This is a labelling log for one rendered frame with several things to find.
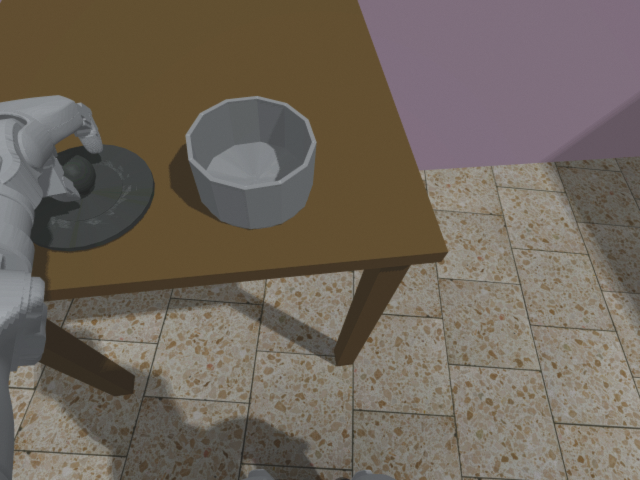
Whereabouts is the left robot forearm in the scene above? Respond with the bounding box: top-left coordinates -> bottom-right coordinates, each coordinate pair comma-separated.
0,110 -> 53,274

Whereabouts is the knob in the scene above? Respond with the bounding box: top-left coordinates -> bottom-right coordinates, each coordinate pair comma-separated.
56,154 -> 96,194

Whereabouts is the pot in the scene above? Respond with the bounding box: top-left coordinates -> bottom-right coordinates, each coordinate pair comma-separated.
185,96 -> 317,229

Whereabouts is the left robot upper arm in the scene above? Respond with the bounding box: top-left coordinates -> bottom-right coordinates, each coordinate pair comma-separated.
0,269 -> 48,480

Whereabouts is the left robot hand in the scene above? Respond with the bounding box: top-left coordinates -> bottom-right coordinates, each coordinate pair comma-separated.
0,95 -> 103,202

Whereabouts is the lid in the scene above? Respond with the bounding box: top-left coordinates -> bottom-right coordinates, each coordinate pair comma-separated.
30,144 -> 155,251

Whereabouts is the table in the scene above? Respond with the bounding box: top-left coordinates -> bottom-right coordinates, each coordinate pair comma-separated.
0,0 -> 448,396

